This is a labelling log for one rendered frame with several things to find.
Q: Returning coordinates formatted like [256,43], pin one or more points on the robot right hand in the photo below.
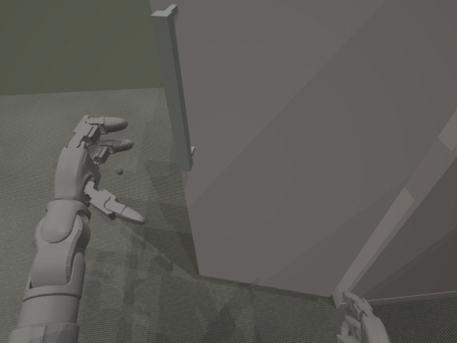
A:
[371,328]

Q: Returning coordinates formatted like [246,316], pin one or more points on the left robot forearm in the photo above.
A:
[54,286]

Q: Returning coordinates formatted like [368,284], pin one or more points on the fridge door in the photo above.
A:
[308,118]

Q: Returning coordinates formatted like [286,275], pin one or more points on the robot left hand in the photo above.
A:
[78,162]

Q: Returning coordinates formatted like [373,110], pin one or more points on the handle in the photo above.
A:
[166,44]

